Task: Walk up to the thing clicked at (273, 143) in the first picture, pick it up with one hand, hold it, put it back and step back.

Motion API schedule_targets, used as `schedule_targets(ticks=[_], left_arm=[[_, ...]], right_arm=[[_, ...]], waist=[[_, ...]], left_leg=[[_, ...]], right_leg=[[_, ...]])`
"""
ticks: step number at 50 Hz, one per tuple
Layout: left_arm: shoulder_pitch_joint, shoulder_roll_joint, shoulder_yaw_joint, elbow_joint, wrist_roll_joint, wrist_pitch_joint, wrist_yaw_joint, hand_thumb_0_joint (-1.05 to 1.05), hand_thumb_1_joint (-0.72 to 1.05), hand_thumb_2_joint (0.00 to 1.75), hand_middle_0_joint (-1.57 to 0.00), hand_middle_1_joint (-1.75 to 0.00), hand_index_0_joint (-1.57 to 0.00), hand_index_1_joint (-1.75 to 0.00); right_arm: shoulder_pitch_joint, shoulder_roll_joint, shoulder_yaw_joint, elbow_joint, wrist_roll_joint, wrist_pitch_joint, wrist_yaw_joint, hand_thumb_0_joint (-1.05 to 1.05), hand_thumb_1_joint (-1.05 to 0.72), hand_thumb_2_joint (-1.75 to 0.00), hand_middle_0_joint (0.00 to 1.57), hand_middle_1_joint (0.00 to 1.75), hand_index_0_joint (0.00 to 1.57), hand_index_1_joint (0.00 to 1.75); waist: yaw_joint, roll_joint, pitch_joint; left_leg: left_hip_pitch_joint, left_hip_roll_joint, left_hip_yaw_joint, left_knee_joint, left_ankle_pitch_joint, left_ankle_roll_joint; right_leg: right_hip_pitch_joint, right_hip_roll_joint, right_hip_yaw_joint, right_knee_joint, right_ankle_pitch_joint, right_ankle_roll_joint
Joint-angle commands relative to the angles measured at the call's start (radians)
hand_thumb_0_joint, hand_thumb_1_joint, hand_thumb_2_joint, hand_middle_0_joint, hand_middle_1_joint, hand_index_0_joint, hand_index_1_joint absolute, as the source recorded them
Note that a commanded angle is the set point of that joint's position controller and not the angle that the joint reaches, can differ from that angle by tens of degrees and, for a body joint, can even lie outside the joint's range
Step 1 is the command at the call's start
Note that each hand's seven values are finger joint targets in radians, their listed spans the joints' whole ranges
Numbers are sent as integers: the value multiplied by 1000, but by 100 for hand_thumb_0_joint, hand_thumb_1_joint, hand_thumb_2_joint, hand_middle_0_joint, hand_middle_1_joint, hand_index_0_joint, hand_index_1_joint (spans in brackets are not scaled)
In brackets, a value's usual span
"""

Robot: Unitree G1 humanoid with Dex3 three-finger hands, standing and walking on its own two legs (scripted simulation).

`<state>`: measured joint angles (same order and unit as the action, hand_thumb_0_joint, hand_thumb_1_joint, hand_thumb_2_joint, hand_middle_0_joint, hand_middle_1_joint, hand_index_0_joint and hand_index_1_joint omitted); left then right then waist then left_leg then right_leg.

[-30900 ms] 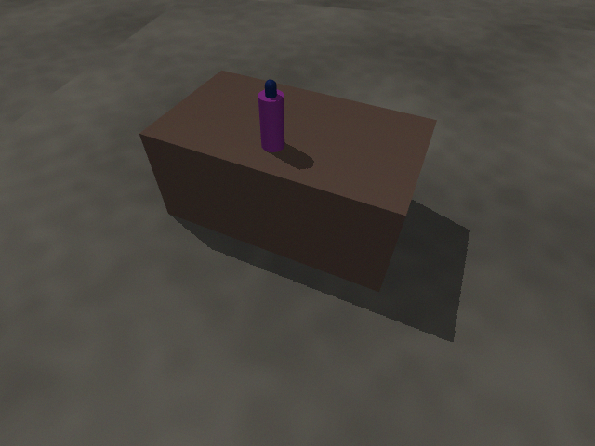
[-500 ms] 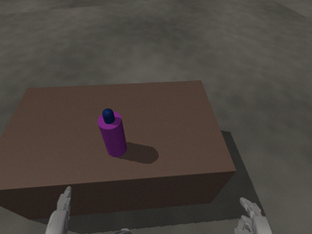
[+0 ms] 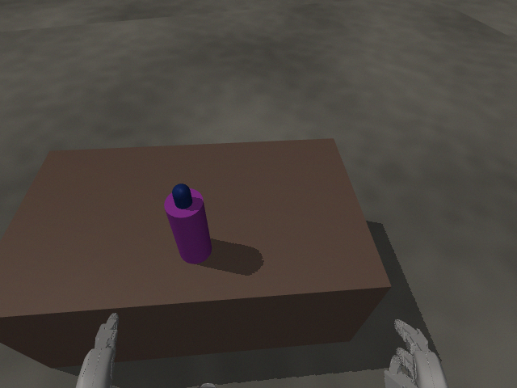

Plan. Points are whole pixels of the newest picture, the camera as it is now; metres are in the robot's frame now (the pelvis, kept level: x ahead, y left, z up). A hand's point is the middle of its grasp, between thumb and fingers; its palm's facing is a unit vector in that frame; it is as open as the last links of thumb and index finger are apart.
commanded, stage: stand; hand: left
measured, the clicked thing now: (188, 222) +0.51 +0.18 -0.14
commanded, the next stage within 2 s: none
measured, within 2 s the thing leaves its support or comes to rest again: neither
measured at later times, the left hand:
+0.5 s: hand out of the picture +0.06 +0.26 -0.11, palm faces -0.01 -0.93 -0.37, open 8.1 cm
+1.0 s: hand out of the picture +0.04 +0.25 -0.10, palm faces -0.02 -0.94 -0.35, open 7.4 cm
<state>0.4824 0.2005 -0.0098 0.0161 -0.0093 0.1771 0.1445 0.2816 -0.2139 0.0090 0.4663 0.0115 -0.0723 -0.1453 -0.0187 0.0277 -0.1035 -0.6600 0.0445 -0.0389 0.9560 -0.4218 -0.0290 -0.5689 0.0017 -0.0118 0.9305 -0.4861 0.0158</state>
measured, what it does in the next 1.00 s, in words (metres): rises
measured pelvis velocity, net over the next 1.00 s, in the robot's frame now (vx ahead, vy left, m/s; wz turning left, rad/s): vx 0.00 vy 0.01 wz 0.01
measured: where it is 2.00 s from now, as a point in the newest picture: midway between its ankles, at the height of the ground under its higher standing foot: outside the picture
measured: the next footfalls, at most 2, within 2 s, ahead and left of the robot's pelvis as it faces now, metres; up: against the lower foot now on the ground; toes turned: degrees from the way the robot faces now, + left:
none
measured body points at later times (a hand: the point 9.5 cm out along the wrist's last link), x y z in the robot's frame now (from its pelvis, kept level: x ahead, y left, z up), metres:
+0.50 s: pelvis +0.00 +0.01 +0.04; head +0.00 +0.01 +0.49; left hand +0.06 +0.31 -0.09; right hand +0.08 -0.28 -0.09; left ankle +0.04 +0.13 -0.69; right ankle -0.01 -0.13 -0.69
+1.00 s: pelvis +0.00 +0.01 +0.06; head +0.00 +0.00 +0.51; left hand +0.04 +0.30 -0.08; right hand +0.06 -0.29 -0.08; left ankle +0.04 +0.13 -0.69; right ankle -0.01 -0.13 -0.69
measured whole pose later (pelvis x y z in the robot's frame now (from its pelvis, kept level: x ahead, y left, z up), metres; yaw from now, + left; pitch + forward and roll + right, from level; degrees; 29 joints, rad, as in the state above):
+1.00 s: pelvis +0.00 +0.01 +0.06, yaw +0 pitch -4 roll +0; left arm 0.17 0.33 0.00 1.12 0.03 -0.02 0.01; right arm 0.14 -0.33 -0.02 1.13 -0.02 0.00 0.00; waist 0.00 0.02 0.07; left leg -0.17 0.02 -0.01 0.40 -0.16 -0.02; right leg -0.09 -0.03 0.00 0.40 -0.23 0.03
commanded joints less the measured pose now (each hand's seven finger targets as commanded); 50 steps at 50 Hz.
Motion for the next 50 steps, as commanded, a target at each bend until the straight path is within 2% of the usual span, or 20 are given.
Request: schedule_targets(ticks=[1,2,3,5,8,9,11,14,16,19,21,24,27,29,33,35,36,43,46,50], left_arm=[[-134,290,114,261,126,-154,-69,0,-28,35,-20,-30,-20,-30],[-163,294,115,289,122,-176,-82,0,-20,43,-20,-30,-20,-30],[-171,274,99,313,113,-189,-94,0,-12,51,-20,-30,-20,-30],[-184,277,86,377,82,-211,-113,0,4,67,-20,-30,-20,-30],[-199,284,83,484,62,-220,-120,0,28,90,-20,-30,-20,-30],[-199,287,85,513,61,-223,-119,0,36,90,-20,-30,-20,-30],[-220,299,85,570,59,-225,-116,0,52,90,-20,-30,-20,-30],[-240,313,87,636,52,-229,-109,0,76,90,-20,-30,-20,-30],[-245,314,84,680,48,-224,-105,0,90,90,-20,-30,-20,-30],[-234,313,80,751,43,-214,-103,0,90,90,-20,-30,-20,-30],[-229,316,78,796,41,-209,-107,0,90,90,-20,-30,-20,-30],[-237,328,74,849,41,-212,-108,0,90,90,-20,-30,-20,-30],[-256,329,67,895,37,-210,-110,0,90,90,-20,-30,-20,-30],[-268,330,64,918,35,-212,-112,0,90,90,-20,-30,-20,-30],[-279,328,57,966,35,-213,-115,0,90,90,-20,-30,-20,-30],[-290,328,52,986,35,-214,-115,0,90,90,-20,-30,-20,-30],[-301,331,53,995,35,-213,-115,0,90,90,-20,-30,-20,-30],[-326,336,50,1037,31,-214,-117,0,90,90,-20,-30,-20,-30],[-339,338,51,1051,30,-209,-118,0,90,90,-20,-30,-20,-30],[-342,335,50,1062,30,-207,-120,0,90,90,-20,-30,-20,-30]], right_arm=[[-89,-257,-96,112,-121,7,65,0,-90,-90,20,30,20,30],[-98,-243,-89,118,-118,13,78,0,-90,-90,20,30,20,30],[-112,-238,-85,119,-104,17,92,0,-90,-90,20,30,20,30],[-115,-253,-86,141,-73,12,118,0,-90,-90,20,30,20,30],[-121,-260,-94,195,-57,14,134,0,-90,-90,20,30,20,30],[-122,-261,-96,210,-58,14,136,0,-90,-90,20,30,20,30],[-129,-262,-94,243,-56,18,137,0,-90,-90,20,30,20,30],[-111,-267,-93,294,-55,24,133,0,-90,-90,20,30,20,30],[-115,-275,-92,328,-54,31,131,0,-90,-90,20,30,20,30],[-127,-287,-89,369,-54,39,130,0,-90,-90,20,30,20,30],[-135,-299,-86,399,-53,41,129,0,-90,-90,20,30,20,30],[-139,-300,-82,439,-46,42,128,0,-90,-90,20,30,20,30],[-138,-305,-74,477,-43,47,129,0,-90,-90,20,30,20,30],[-145,-307,-72,495,-40,46,130,0,-90,-90,20,30,20,30],[-156,-310,-69,530,-34,46,131,0,-90,-90,20,30,20,30],[-161,-307,-68,546,-30,46,132,0,-90,-90,20,30,20,30],[-164,-302,-67,554,-30,48,133,0,-90,-90,20,30,20,30],[-171,-299,-62,588,-27,51,134,0,-90,-90,20,30,20,30],[-172,-301,-60,600,-28,52,133,0,-90,-90,20,30,20,30],[-185,-313,-60,609,-28,49,132,0,-90,-90,20,30,20,30]], waist=[[21,-65,13],[13,-74,11],[12,-66,40],[26,-27,23],[29,-17,9],[29,-8,-5],[24,-25,18],[15,-29,12],[19,-20,45],[30,13,84],[33,24,114],[26,2,113],[20,3,156],[20,11,146],[17,-2,149],[13,-18,149],[12,-28,163],[15,-30,156],[13,-22,169],[18,-10,144]], left_leg=[[217,-4,-8,-167,141,91],[229,-10,-13,-171,129,98],[218,-10,-29,-201,127,98],[265,3,-49,-239,133,103],[306,11,-58,-261,191,98],[324,10,-58,-251,229,99],[334,10,-56,-266,248,95],[375,13,-56,-284,336,95],[384,22,-70,-320,318,98],[367,46,-115,-409,216,104],[366,54,-130,-472,135,97],[403,44,-109,-480,172,83],[411,51,-115,-546,115,76],[430,54,-113,-566,141,74],[466,55,-102,-590,152,65],[489,54,-93,-592,196,60],[481,53,-93,-600,178,59],[515,51,-76,-620,224,51],[495,55,-81,-644,204,48],[519,59,-76,-643,235,49]], right_leg=[[102,-83,99,-234,127,-102],[94,-95,135,-246,104,-109],[83,-84,121,-249,92,-109],[113,-70,95,-238,116,-96],[145,-66,90,-251,189,-87],[166,-69,93,-256,242,-81],[184,-73,98,-278,271,-78],[229,-84,104,-294,375,-75],[227,-79,93,-314,336,-71],[251,-65,75,-349,250,-63],[260,-60,72,-382,199,-62],[300,-83,91,-445,251,-62],[306,-84,91,-500,198,-55],[335,-89,89,-520,227,-50],[353,-96,90,-566,219,-43],[357,-104,92,-588,228,-42],[354,-103,91,-599,211,-40],[381,-114,98,-640,228,-33],[391,-113,93,-639,213,-33],[409,-114,90,-643,262,-31]])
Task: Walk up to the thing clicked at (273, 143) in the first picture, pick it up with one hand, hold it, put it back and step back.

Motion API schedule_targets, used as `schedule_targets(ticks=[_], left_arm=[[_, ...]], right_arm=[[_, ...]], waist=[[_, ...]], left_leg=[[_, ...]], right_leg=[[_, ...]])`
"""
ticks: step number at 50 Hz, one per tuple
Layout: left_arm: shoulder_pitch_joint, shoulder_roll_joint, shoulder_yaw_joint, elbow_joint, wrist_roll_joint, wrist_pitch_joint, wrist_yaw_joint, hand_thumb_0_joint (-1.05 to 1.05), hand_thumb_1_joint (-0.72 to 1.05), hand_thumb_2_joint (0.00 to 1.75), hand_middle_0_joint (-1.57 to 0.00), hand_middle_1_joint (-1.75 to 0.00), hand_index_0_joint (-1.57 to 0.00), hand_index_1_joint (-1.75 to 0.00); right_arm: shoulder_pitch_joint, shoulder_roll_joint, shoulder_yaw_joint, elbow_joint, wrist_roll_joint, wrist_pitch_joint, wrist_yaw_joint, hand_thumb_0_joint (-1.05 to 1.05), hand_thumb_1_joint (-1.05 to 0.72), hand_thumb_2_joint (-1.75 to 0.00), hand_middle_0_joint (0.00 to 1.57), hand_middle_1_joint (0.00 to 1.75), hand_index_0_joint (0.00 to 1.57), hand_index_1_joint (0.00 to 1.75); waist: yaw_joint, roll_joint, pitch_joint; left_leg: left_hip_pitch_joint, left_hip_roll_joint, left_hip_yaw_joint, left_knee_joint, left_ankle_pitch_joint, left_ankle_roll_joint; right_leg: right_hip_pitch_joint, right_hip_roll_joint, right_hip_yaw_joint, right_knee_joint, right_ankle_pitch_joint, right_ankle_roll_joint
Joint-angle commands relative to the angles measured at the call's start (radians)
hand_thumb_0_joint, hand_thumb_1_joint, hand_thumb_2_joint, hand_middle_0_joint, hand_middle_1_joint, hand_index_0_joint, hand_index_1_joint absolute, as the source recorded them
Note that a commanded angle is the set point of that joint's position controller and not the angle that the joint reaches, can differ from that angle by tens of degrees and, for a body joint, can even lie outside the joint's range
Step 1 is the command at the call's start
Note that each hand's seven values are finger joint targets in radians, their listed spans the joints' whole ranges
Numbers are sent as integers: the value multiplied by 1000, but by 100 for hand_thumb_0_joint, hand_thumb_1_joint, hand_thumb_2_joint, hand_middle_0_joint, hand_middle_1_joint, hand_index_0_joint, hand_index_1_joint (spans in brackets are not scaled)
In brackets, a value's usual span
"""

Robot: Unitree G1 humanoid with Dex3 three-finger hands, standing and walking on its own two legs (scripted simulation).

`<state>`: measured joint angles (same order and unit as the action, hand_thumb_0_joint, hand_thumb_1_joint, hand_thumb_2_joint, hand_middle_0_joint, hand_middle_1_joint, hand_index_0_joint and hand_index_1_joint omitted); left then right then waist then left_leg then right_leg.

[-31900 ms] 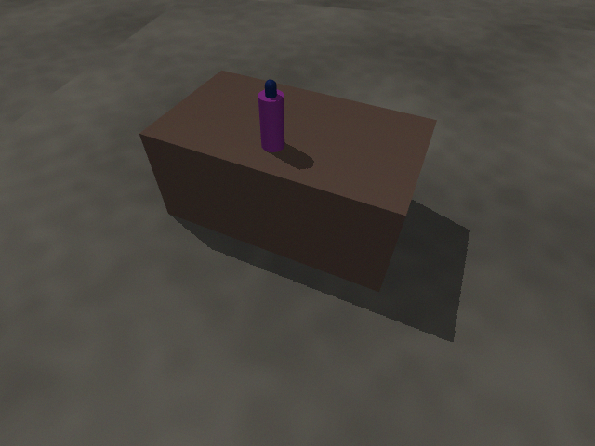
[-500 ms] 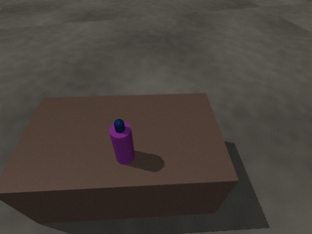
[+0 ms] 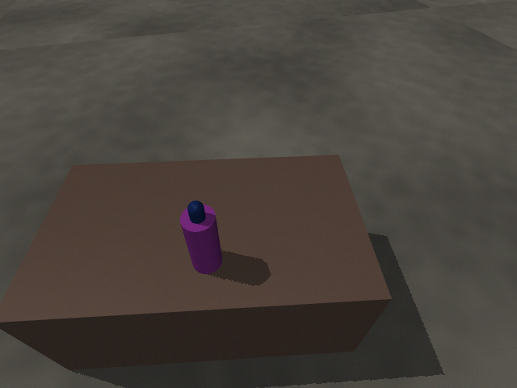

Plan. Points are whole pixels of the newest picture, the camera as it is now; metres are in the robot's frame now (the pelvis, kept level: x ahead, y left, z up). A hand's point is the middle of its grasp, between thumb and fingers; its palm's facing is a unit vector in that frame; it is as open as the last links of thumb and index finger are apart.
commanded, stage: stand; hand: left
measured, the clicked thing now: (201, 235) +0.52 +0.17 -0.20
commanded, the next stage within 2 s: step back in 1.46 s
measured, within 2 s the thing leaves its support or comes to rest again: neither
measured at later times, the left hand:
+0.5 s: hand out of the picture +0.08 +0.25 -0.15, palm faces -0.03 -0.94 -0.35, open 7.4 cm
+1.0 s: hand out of the picture +0.09 +0.25 -0.15, palm faces -0.03 -0.94 -0.35, open 7.4 cm
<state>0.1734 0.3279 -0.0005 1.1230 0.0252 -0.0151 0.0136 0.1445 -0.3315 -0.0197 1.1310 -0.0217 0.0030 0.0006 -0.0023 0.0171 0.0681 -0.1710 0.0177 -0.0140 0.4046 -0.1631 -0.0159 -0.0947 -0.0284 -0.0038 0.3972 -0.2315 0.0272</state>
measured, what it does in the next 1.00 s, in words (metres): stands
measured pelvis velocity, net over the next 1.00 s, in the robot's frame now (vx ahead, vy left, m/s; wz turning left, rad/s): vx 0.02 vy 0.00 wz -0.01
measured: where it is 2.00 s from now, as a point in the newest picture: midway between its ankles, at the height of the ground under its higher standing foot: outside the picture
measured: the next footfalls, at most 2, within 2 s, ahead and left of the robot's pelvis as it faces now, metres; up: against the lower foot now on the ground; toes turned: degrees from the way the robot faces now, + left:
none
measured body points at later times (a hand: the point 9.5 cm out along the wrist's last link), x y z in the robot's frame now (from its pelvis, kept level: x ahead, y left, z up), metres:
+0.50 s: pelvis +0.02 +0.00 +0.00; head +0.02 +0.00 +0.45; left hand +0.09 +0.30 -0.13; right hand +0.08 -0.30 -0.14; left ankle +0.04 +0.13 -0.74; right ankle -0.01 -0.14 -0.74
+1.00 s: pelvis +0.02 +0.00 +0.00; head +0.02 -0.01 +0.45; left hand +0.09 +0.30 -0.13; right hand +0.09 -0.30 -0.13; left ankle +0.04 +0.13 -0.74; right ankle -0.01 -0.14 -0.74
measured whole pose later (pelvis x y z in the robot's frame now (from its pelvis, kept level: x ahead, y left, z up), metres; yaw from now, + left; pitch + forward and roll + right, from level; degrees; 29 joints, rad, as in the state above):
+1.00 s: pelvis +0.02 +0.00 +0.00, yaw -1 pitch -3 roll +0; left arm 0.12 0.34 0.01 1.14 0.02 -0.01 0.01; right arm 0.10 -0.34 -0.01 1.15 -0.02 0.00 0.00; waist 0.00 0.01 0.06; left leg -0.12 0.02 0.00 0.33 -0.16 -0.02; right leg -0.05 -0.03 0.00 0.33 -0.22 0.02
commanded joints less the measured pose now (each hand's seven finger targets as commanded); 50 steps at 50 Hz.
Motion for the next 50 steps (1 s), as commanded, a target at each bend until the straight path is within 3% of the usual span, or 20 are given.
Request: schedule_targets(ticks=[1,18,23,32,40,50], left_arm=[[-39,213,42,-42,-6,-15,12,0,90,90,-20,-30,-20,-30],[-72,213,45,-22,-12,-14,8,0,90,90,-20,-30,-20,-30],[-76,211,46,-21,-11,-10,7,0,90,90,-20,-30,-20,-30],[-79,216,50,-30,-13,-11,6,0,90,90,-20,-30,-20,-30],[-84,216,48,-33,-11,-8,4,0,90,90,-20,-30,-20,-30],[-81,224,47,-44,-10,-12,3,0,90,90,-20,-30,-20,-30]], right_arm=[[-49,-191,-30,-54,6,-26,-15,0,-90,-90,20,30,20,30],[-59,-205,-24,-27,8,-29,-18,0,-90,-90,20,30,20,30],[-70,-210,-24,-28,8,-31,-18,0,-90,-90,20,30,20,30],[-67,-217,-23,-31,8,-34,-20,0,-90,-90,20,30,20,30],[-77,-220,-24,-32,9,-32,-18,0,-90,-90,20,30,20,30],[-79,-218,-26,-35,10,-30,-13,0,-90,-90,20,30,20,30]], waist=[[1,-11,-35],[3,-10,-67],[4,-16,-51],[2,-12,-92],[-1,-15,-61],[-3,-13,-71]], left_leg=[[39,88,-98,-91,1,35],[76,103,-79,-100,135,34],[74,104,-81,-110,118,31],[100,110,-70,-97,214,33],[94,107,-74,-111,133,30],[94,108,-74,-109,133,30]], right_leg=[[-59,-88,84,-108,19,-43],[-6,-96,79,-117,148,-34],[-20,-93,71,-121,119,-34],[12,-100,72,-107,211,-32],[-22,-97,72,-128,138,-35],[-14,-99,73,-133,140,-38]])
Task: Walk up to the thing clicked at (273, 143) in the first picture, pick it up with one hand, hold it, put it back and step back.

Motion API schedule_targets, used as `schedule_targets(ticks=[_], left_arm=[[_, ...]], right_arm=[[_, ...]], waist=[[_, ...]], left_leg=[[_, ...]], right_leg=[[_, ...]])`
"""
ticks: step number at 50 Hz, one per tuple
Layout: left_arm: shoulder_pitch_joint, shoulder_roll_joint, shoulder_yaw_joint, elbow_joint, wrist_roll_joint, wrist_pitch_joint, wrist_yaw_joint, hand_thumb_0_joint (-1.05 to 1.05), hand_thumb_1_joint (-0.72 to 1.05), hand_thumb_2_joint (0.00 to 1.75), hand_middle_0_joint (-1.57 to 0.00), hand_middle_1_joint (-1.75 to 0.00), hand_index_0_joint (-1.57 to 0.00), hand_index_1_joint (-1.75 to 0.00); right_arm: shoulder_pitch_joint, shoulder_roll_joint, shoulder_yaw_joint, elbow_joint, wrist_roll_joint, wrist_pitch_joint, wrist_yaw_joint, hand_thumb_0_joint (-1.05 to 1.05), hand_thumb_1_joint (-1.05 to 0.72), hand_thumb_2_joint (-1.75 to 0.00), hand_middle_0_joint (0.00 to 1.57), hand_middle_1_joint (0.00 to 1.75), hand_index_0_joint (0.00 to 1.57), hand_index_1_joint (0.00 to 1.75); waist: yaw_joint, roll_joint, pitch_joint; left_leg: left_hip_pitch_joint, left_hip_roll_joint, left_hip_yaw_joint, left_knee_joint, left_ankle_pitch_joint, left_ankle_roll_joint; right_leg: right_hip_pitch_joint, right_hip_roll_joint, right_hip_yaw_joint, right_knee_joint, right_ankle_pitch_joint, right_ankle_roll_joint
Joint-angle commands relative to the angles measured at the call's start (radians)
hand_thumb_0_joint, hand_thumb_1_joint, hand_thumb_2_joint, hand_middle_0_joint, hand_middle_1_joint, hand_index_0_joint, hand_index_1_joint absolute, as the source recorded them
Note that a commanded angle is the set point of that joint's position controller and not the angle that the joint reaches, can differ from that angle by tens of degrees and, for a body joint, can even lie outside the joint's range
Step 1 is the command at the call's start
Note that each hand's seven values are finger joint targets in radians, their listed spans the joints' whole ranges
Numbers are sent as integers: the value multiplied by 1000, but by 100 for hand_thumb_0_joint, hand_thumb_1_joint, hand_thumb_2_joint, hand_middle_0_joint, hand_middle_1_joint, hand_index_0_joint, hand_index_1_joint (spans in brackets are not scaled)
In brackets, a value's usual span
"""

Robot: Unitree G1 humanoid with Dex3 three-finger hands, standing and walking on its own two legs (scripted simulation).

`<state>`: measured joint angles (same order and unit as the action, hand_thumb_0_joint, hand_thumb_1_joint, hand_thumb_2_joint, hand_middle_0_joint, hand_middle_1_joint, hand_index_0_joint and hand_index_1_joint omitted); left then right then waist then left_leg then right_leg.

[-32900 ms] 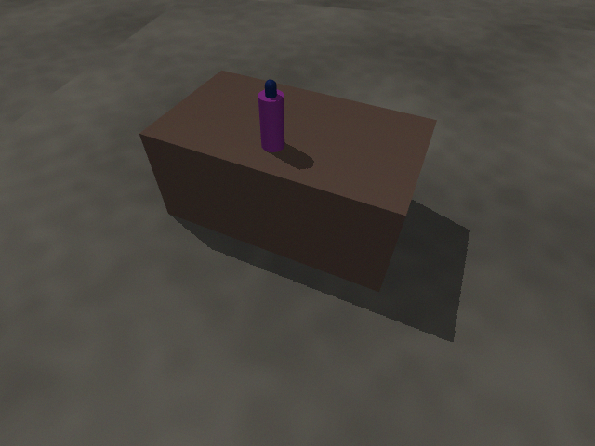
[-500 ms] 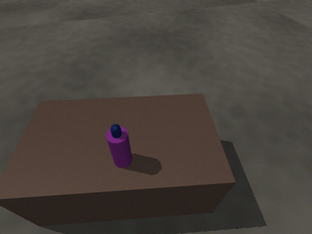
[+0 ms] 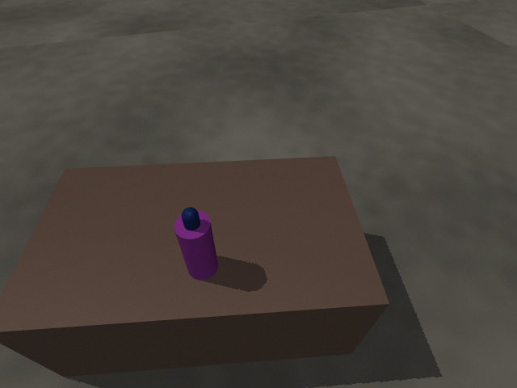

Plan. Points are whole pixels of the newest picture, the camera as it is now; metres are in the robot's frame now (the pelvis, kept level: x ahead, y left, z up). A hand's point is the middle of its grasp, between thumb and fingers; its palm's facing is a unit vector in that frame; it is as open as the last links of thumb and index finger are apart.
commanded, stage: stand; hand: left
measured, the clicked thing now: (196, 241) +0.50 +0.17 -0.20
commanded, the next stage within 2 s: step back in 0.46 s
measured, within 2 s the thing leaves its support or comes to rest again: neither
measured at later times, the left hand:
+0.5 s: hand out of the picture +0.07 +0.25 -0.16, palm faces -0.01 -0.94 -0.35, open 7.4 cm
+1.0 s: hand out of the picture -0.03 +0.25 -0.16, palm faces -0.01 -0.90 -0.43, open 7.4 cm
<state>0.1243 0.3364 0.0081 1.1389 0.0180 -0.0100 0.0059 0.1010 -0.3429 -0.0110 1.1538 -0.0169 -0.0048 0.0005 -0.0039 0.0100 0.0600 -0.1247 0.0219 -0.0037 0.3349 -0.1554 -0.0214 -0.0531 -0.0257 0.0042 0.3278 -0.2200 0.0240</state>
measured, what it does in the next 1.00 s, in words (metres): lifts its left foot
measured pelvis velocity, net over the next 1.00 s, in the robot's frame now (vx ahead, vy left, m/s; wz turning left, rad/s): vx -0.09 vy -0.02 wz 0.00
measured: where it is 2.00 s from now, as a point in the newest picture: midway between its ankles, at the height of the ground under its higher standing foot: outside the picture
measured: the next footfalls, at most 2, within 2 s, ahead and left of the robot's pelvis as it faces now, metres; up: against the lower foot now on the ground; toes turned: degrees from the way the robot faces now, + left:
left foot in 1.26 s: -0.13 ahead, +0.12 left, +0.00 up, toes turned +2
right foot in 1.70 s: -0.27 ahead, -0.11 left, +0.00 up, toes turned -1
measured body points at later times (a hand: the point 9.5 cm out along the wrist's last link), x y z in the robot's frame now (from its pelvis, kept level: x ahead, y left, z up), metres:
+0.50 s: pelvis +0.00 +0.00 +0.00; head +0.01 +0.00 +0.45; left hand +0.07 +0.30 -0.13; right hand +0.07 -0.30 -0.14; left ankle +0.02 +0.13 -0.75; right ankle -0.02 -0.13 -0.75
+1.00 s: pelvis -0.09 -0.02 -0.02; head -0.02 -0.05 +0.42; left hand -0.03 +0.29 -0.13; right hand +0.04 -0.33 -0.16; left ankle -0.06 +0.11 -0.68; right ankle -0.08 -0.12 -0.75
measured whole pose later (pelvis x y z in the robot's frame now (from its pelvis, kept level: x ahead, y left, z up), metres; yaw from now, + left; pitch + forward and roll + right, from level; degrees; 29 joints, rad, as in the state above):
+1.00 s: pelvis -0.09 -0.02 -0.02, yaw +0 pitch -1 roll +1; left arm 0.17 0.33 0.06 0.95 0.04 0.03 0.00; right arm 0.05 -0.41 -0.06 0.94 0.00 0.06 -0.01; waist 0.03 0.05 0.17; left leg -0.53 -0.13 -0.14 1.11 -0.49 0.01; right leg -0.31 0.00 0.01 0.67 -0.34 -0.04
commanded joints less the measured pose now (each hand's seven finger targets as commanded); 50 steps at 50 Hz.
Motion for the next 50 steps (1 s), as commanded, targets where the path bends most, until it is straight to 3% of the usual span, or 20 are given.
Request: schedule_targets(ticks=[1,17,22,23,24,27,30,34,36,38,40,41,42,43,44,45,46,48,49,50], left_arm=[[-33,219,40,-62,-5,-18,11,0,90,90,-20,-30,-20,-30],[-30,223,40,-69,-6,-19,10,0,90,90,-20,-30,-20,-30],[-29,224,40,-76,-5,-20,9,0,90,90,-20,-30,-20,-30],[-34,284,88,-88,-23,-8,13,0,90,90,-20,-30,-20,-30],[-13,276,90,-99,-25,-3,18,0,90,90,-20,-30,-20,-30],[-18,260,96,-135,-24,5,18,0,90,90,-20,-30,-20,-30],[-34,257,98,-176,-18,17,15,0,90,90,-20,-30,-20,-30],[-15,237,95,-206,-12,32,10,0,90,90,-20,-30,-20,-30],[25,219,95,-200,-8,41,7,0,90,90,-20,-30,-20,-30],[89,215,105,-189,-2,47,5,0,90,90,-20,-30,-20,-30],[148,217,111,-181,-3,49,2,0,90,90,-20,-30,-20,-30],[176,221,116,-171,-1,42,3,0,90,90,-20,-30,-20,-30],[163,265,126,-188,8,32,7,0,90,90,-20,-30,-20,-30],[104,357,147,-221,16,20,11,0,90,90,-20,-30,-20,-30],[45,385,153,-266,21,15,14,0,90,90,-20,-30,-20,-30],[-5,350,143,-286,18,13,18,0,90,90,-20,-30,-20,-30],[-28,369,144,-300,24,8,23,0,90,90,-20,-30,-20,-30],[-110,318,139,-329,26,3,24,0,90,90,-20,-30,-20,-30],[-116,303,136,-334,24,3,24,0,90,90,-20,-30,-20,-30],[-88,289,133,-338,22,3,26,0,90,90,-20,-30,-20,-30]], right_arm=[[-39,-209,-35,-59,5,-21,-14,0,-90,-90,20,30,20,30],[-24,-209,-34,-62,5,-19,-11,0,-90,-90,20,30,20,30],[-28,-214,-34,-64,7,-22,-12,0,-90,-90,20,30,20,30],[-54,-260,-50,-80,12,-4,-6,0,-90,-90,20,30,20,30],[-46,-245,-52,-94,19,2,-7,0,-90,-90,20,30,20,30],[-24,-245,-62,-117,24,11,-5,0,-90,-90,20,30,20,30],[-21,-262,-77,-145,23,21,-2,0,-90,-90,20,30,20,30],[-35,-288,-94,-188,16,29,2,0,-90,-90,20,30,20,30],[-56,-312,-104,-210,10,31,2,0,-90,-90,20,30,20,30],[-91,-323,-107,-245,0,31,-1,0,-90,-90,20,30,20,30],[-150,-319,-106,-281,-3,37,-3,0,-90,-90,20,30,20,30],[-171,-301,-102,-289,-1,43,-4,0,-90,-90,20,30,20,30],[-169,-250,-90,-297,10,49,-6,0,-90,-90,20,30,20,30],[-165,-195,-74,-307,22,52,-17,0,-90,-90,20,30,20,30],[-86,-203,-71,-290,15,58,-30,0,-90,-90,20,30,20,30],[-9,-216,-75,-265,20,60,-30,0,-90,-90,20,30,20,30],[3,-222,-80,-264,23,59,-30,0,-90,-90,20,30,20,30],[37,-258,-92,-246,32,51,-25,0,-90,-90,20,30,20,30],[56,-269,-93,-247,30,49,-26,0,-90,-90,20,30,20,30],[47,-265,-88,-259,24,47,-30,0,-90,-90,20,30,20,30]], waist=[[0,-11,-59],[-5,-17,-56],[0,-8,-82],[2,-14,29],[0,-10,12],[-11,-10,-62],[-14,3,-128],[-8,69,-145],[2,156,-153],[25,196,-160],[64,194,-148],[87,169,-142],[97,-25,-89],[72,-218,3],[39,-171,8],[-10,-99,-3],[-4,-148,-43],[-28,-184,-52],[-33,-164,-71],[-14,-146,-85]], left_leg=[[45,103,-83,-36,126,37],[36,101,-86,-40,101,36],[54,107,-86,-30,171,37],[-44,92,-98,67,298,64],[-40,94,-85,93,325,71],[-45,93,-87,148,315,93],[-61,90,-99,184,225,116],[-108,150,-175,143,189,177],[-153,231,-256,70,185,233],[-220,301,-314,52,198,289],[-299,279,-252,112,132,266],[-295,214,-200,224,119,215],[-326,44,-116,426,-2,118],[-482,-150,-70,591,-316,45],[-469,-149,-170,729,-450,34],[-416,-137,-190,799,-440,38],[-393,-133,-197,849,-423,51],[-356,-122,-181,889,-324,33],[-377,-136,-176,896,-306,24],[-413,-145,-168,904,-309,19]], right_leg=[[-58,-102,66,-65,130,-34],[-57,-104,67,-72,109,-36],[-38,-107,64,-59,172,-36],[-121,-84,73,34,300,-41],[-130,-81,60,54,316,-52],[-117,-79,61,108,305,-84],[-130,-84,81,166,228,-109],[-181,-28,56,304,74,-100],[-170,49,-4,449,-82,-73],[-154,68,-3,581,-285,-62],[-117,43,13,524,-250,-75],[-108,16,38,387,-170,-87],[-172,-111,231,118,-10,-105],[-159,-268,480,-15,217,-139],[-212,-347,514,0,325,-218],[-234,-324,421,34,401,-249],[-274,-331,436,38,392,-270],[-260,-251,311,70,336,-245],[-197,-212,244,109,387,-221],[-136,-211,229,143,439,-218]])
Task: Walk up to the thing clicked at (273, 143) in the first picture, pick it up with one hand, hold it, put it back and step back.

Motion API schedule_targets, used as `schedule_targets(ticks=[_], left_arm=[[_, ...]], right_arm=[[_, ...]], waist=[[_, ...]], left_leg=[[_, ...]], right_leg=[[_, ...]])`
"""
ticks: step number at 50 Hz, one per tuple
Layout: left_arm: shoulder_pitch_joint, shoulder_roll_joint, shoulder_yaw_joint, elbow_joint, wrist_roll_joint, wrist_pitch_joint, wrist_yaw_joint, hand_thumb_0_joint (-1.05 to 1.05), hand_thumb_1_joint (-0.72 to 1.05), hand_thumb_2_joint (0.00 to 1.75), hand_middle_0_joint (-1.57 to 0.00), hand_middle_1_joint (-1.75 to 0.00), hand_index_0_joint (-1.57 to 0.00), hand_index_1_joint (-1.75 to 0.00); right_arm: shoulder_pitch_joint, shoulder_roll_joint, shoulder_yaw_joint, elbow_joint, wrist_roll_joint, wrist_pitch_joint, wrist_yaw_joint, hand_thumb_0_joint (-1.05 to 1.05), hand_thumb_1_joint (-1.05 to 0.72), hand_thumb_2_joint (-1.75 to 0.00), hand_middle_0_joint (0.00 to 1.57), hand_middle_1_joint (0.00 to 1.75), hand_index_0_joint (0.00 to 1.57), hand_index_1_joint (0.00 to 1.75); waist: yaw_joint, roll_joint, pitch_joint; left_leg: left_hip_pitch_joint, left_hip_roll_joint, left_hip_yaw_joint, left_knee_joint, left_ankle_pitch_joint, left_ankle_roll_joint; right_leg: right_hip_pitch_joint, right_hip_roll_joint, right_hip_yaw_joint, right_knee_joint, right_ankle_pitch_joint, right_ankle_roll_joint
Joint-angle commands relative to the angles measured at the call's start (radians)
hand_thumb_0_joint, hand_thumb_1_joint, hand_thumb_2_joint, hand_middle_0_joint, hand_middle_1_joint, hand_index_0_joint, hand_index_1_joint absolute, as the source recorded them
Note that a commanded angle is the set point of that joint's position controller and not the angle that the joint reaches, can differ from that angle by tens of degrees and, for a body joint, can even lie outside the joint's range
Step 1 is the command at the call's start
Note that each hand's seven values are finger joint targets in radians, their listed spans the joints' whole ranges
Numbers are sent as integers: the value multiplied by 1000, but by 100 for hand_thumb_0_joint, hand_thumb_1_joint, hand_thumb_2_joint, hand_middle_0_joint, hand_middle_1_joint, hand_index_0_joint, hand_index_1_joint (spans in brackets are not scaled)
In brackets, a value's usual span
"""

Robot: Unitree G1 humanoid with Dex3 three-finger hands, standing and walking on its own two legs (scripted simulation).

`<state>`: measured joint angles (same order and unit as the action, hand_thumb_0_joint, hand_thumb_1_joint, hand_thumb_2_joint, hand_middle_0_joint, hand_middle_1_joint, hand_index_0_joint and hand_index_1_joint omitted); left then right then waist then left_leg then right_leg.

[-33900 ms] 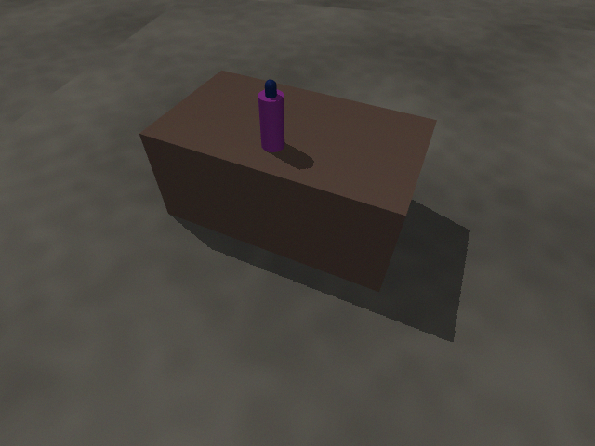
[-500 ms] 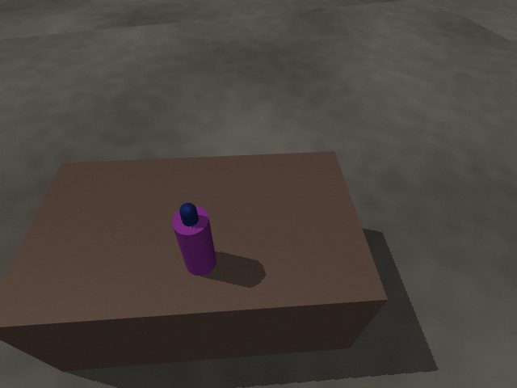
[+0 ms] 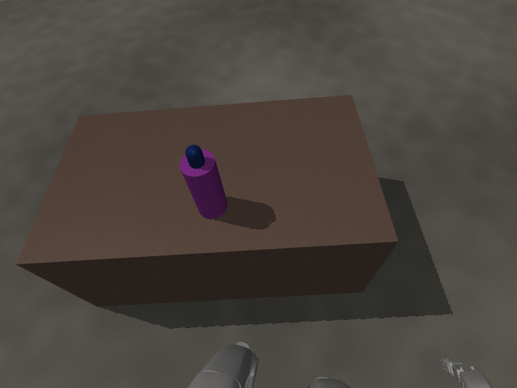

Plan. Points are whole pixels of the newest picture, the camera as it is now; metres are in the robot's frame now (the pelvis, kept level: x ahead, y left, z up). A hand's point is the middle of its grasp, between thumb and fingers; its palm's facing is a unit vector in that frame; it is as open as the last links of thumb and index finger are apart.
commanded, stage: step back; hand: left
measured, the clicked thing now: (203, 180) +0.58 +0.19 -0.18
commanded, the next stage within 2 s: none
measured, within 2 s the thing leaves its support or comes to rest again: neither
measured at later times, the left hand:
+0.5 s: hand out of the picture -0.03 +0.32 -0.15, palm faces +0.06 -0.92 -0.38, open 7.4 cm
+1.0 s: hand out of the picture -0.15 +0.30 -0.12, palm faces -0.02 -0.89 -0.46, open 7.4 cm
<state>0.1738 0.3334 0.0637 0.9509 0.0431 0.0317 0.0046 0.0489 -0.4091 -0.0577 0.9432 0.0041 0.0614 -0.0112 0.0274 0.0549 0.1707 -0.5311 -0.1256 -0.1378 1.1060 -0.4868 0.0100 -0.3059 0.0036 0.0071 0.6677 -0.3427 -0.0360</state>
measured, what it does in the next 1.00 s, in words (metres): walks backwards: left foot, then right foot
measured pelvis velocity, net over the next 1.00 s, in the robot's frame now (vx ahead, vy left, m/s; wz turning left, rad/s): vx -0.27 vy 0.03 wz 0.00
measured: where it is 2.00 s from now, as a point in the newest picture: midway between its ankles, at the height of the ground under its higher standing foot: outside the picture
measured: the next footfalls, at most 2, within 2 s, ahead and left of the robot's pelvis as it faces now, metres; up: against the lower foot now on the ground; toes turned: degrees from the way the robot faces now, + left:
left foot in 0.26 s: -0.04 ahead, +0.14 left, +0.00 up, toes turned +2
right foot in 0.70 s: -0.18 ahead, -0.09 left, +0.00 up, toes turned -1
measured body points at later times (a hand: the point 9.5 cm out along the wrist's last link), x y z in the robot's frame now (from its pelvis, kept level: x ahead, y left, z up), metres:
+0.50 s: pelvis -0.12 +0.05 +0.01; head -0.06 +0.08 +0.46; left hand -0.03 +0.37 -0.12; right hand +0.02 -0.25 -0.09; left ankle -0.08 +0.14 -0.72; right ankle -0.15 -0.11 -0.62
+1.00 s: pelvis -0.27 +0.03 +0.01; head -0.21 +0.00 +0.45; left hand -0.15 +0.35 -0.09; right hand -0.21 -0.29 -0.13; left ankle -0.31 +0.18 -0.66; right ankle -0.22 -0.09 -0.72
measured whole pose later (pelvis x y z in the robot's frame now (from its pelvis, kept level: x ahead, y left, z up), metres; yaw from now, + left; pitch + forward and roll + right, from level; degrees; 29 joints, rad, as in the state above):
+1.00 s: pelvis -0.27 +0.03 +0.01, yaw +0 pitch -1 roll +1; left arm 0.16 0.35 0.08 0.80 0.05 0.03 0.02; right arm 0.21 -0.42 -0.06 0.92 -0.01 0.06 -0.02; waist 0.00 0.05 0.15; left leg -0.38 -0.09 -0.13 1.03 -0.50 -0.04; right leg -0.33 -0.03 0.00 0.58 -0.23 -0.01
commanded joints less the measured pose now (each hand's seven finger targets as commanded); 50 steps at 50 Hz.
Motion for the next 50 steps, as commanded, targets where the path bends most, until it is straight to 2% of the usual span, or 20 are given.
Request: schedule_targets(ticks=[1,6,10,12,13,14,15,16,20,28,32,35,36,37,38,39,41,43,47,50], left_arm=[[-94,274,74,-150,-7,-38,29,0,90,90,-20,-30,-20,-30],[50,258,79,-151,-18,-28,48,0,90,90,-20,-30,-20,-30],[10,287,82,-186,-28,-16,45,0,90,90,-20,-30,-20,-30],[-59,304,78,-209,-36,-6,35,0,90,90,-20,-30,-20,-30],[-60,275,65,-222,-37,-1,31,0,90,90,-20,-30,-20,-30],[-44,230,58,-235,-42,0,31,0,90,90,-20,-30,-20,-30],[-102,236,66,-232,-46,2,41,0,90,90,-20,-30,-20,-30],[-119,252,76,-219,-30,4,50,0,90,90,-20,-30,-20,-30],[33,237,73,-147,-44,8,38,0,90,90,-20,-30,-20,-30],[41,218,61,-168,-31,-13,28,0,90,90,-20,-30,-20,-30],[94,232,64,-136,-27,-17,17,0,90,90,-20,-30,-20,-30],[219,236,70,-80,-15,-21,10,0,90,90,-20,-30,-20,-30],[198,274,82,-89,-1,-24,10,0,90,90,-20,-30,-20,-30],[150,327,95,-120,6,-28,9,0,90,90,-20,-30,-20,-30],[56,431,114,-166,9,-20,10,0,90,90,-20,-30,-20,-30],[-31,418,110,-197,7,-23,14,0,90,90,-20,-30,-20,-30],[-101,311,83,-226,0,-31,20,0,90,90,-20,-30,-20,-30],[-117,269,89,-220,-3,-25,22,0,90,90,-20,-30,-20,-30],[9,243,82,-225,3,-17,31,0,90,90,-20,-30,-20,-30],[30,256,87,-229,-2,-7,41,0,90,90,-20,-30,-20,-30]], right_arm=[[91,-192,-35,-55,0,-21,-21,0,-90,-90,20,30,20,30],[21,-157,-18,-110,-12,-35,-28,0,-90,-90,20,30,20,30],[103,-154,-30,-91,-20,-39,-18,0,-90,-90,20,30,20,30],[186,-156,-43,-57,-26,-40,-11,0,-90,-90,20,30,20,30],[175,-189,-58,-62,-35,-39,-9,0,-90,-90,20,30,20,30],[162,-252,-73,-80,-50,-40,-7,0,-90,-90,20,30,20,30],[113,-331,-82,-93,-37,-35,5,0,-90,-90,20,30,20,30],[108,-338,-86,-102,-41,-37,2,0,-90,-90,20,30,20,30],[-39,-183,-45,-141,-42,-39,-11,0,-90,-90,20,30,20,30],[66,-192,-55,-152,-24,-41,-10,0,-90,-90,20,30,20,30],[41,-220,-66,-176,-32,-26,-1,0,-90,-90,20,30,20,30],[-13,-225,-70,-180,-17,-12,0,0,-90,-90,20,30,20,30],[-8,-193,-62,-182,-9,-11,3,0,-90,-90,20,30,20,30],[-3,-149,-49,-193,-6,-14,3,0,-90,-90,20,30,20,30],[-44,-156,-57,-191,-7,-12,-11,0,-90,-90,20,30,20,30],[-9,-195,-69,-170,-15,-7,-18,0,-90,-90,20,30,20,30],[73,-194,-64,-120,-2,-10,-6,0,-90,-90,20,30,20,30],[137,-150,-46,-105,2,-22,-15,0,-90,-90,20,30,20,30],[117,-146,-32,-125,-9,-37,-27,0,-90,-90,20,30,20,30],[126,-134,-29,-136,-20,-47,-29,0,-90,-90,20,30,20,30]], waist=[[-22,-169,-212],[55,-211,-245],[14,-262,-288],[-50,-229,-298],[-50,-142,-280],[-52,65,-295],[-84,228,-261],[-103,202,-236],[21,64,-124],[-56,115,-208],[-53,141,-243],[13,96,-288],[13,-6,-253],[-1,-207,-188],[55,-387,-119],[19,-349,-49],[-45,-194,-56],[-64,-203,-140],[24,-215,-187],[36,-270,-234]], left_leg=[[-30,-1,-31,124,17,-18],[-72,65,6,-138,-42,-28],[129,102,91,-437,14,-8],[298,97,148,-649,262,3],[366,144,74,-659,414,22],[426,334,-178,-691,594,94],[348,472,-331,-758,643,249],[267,529,-421,-782,590,316],[293,331,-64,-728,578,162],[495,391,-49,-657,653,257],[416,378,-62,-664,438,210],[294,355,-38,-603,336,142],[180,294,-3,-521,254,81],[19,146,63,-379,54,17],[57,33,68,-114,-113,-24],[100,70,-38,44,-104,-33],[116,1,-60,92,20,-19],[77,-26,-29,92,54,-21],[-21,18,15,-67,-21,-52],[31,92,48,-289,-67,-42]], right_leg=[[185,-243,218,-170,613,-162],[416,-286,231,-120,761,-195],[339,-271,187,-56,785,-158],[197,-232,137,-13,617,-111],[80,-181,122,22,446,-61],[-62,-41,68,168,179,-11],[-134,109,49,352,-299,16],[-119,100,152,510,-359,26],[-225,114,184,628,-140,15],[-149,40,103,301,-167,91],[-5,11,29,45,-112,65],[173,2,2,-214,79,14],[174,-72,154,-258,34,-24],[148,-223,395,-331,-10,-89],[-104,-414,579,-439,-35,-261],[-238,-442,592,-457,-55,-278],[-161,-262,294,-352,193,-168],[-19,-173,143,-287,320,-98],[258,-215,173,-209,460,-148],[354,-276,207,-146,596,-172]])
